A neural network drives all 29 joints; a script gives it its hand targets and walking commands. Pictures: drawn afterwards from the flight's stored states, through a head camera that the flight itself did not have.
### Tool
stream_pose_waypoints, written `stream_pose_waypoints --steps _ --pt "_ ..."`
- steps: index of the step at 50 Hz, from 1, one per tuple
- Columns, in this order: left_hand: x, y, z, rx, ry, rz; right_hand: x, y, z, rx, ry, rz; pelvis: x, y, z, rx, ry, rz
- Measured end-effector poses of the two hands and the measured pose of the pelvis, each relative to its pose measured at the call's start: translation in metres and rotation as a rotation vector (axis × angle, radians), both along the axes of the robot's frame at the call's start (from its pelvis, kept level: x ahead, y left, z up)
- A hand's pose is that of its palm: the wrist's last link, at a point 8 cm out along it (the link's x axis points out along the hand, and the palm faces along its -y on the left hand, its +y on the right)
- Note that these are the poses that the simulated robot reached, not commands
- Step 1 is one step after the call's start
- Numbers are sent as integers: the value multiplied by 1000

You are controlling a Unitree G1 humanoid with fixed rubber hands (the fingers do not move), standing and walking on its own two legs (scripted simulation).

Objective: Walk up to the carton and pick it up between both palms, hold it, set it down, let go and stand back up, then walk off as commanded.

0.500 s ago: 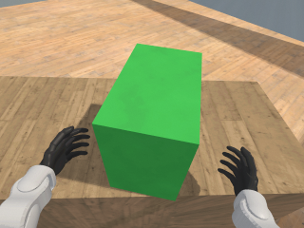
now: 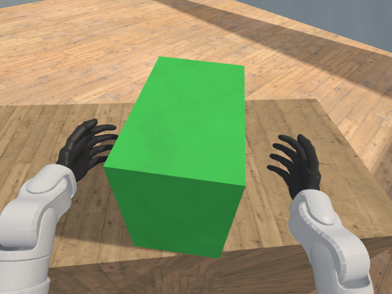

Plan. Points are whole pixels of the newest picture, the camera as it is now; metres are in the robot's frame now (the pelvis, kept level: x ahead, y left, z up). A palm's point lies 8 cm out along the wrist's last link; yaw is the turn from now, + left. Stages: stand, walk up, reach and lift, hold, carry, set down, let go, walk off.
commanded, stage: reach and lift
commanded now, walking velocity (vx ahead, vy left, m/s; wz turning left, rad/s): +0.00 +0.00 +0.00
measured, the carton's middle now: (188, 156) +0.40 +0.03 +0.08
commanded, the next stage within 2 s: none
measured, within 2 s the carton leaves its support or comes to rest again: neither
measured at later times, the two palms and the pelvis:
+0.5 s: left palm (87, 111) +0.39 +0.21 +0.21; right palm (301, 143) +0.33 -0.16 +0.19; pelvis +0.00 +0.00 +0.00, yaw +0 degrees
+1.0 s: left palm (98, 101) +0.42 +0.19 +0.21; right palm (299, 131) +0.35 -0.16 +0.20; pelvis +0.00 +0.00 +0.00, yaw +0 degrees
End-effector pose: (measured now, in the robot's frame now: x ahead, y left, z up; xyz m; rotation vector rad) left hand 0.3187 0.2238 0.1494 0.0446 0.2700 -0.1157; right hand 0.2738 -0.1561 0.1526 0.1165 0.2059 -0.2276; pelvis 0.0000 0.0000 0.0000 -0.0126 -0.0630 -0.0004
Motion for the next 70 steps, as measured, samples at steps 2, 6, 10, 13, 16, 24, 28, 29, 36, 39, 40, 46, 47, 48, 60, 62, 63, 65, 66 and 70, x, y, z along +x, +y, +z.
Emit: stream_pose_waypoints --steps 2,6,10,13,16,24,28,29,36,39,40,46,47,48,60,62,63,65,66,70 --pt "7 -1 2 -8 8 1 5 -1 5 -9 -6 5 0 0 0 0 0 0" --pt "19 -6 10 -16 8 -9 14 -1 11 -10 -11 20 0 0 0 0 0 0" --pt "29 -11 21 -18 -5 -20 22 -2 18 -21 -17 20 0 0 0 0 0 0" --pt "38 -13 27 -22 -5 -22 29 -4 21 -33 -13 20 0 0 0 0 -1 0" --pt "45 -15 35 -19 -14 -24 34 -3 28 -31 -26 25 0 0 0 0 -1 0" --pt "66 -18 54 -14 -29 -20 53 -2 38 -36 -25 29 0 0 0 0 -1 0" --pt "76 -21 61 -18 -21 -22 62 -1 43 -34 -25 30 0 0 0 0 -1 0" --pt "78 -22 61 -19 -16 -23 64 -1 44 -35 -24 30 0 0 0 0 -1 0" --pt "90 -32 64 -11 -2 -36 75 0 53 -29 -32 31 0 0 0 0 0 0" --pt "94 -34 63 -12 2 -36 78 -2 53 -26 -31 26 0 0 0 0 0 0" --pt "94 -34 62 -13 4 -35 79 -2 52 -25 -27 24 0 0 0 0 0 0" --pt "97 -30 54 -18 19 -22 81 -5 43 -20 0 8 0 0 0 -1 0 0" --pt "97 -30 54 -17 12 -22 81 -5 42 -18 -2 7 -1 1 0 -1 0 0" --pt "97 -30 56 -16 3 -23 81 -6 43 -16 -7 5 -1 1 0 -1 0 0" --pt "99 -15 34 -5 -8 8 82 -13 15 -22 28 -35 -8 3 0 -4 6 0" --pt "100 -13 29 -6 -14 10 82 -14 12 -25 22 -38 -9 4 0 -5 10 -1" --pt "100 -11 26 -4 -12 12 83 -14 10 -28 24 -40 -9 4 0 -5 11 -1" --pt "99 -6 18 0 -3 22 83 -15 3 -32 35 -46 -10 4 0 -6 14 -1" --pt "99 -5 15 2 -1 25 83 -15 -1 -32 41 -49 -11 4 0 -6 15 -1" --pt "96 1 4 9 -13 31 81 -14 -16 -33 50 -55 -12 5 0 -7 21 -1"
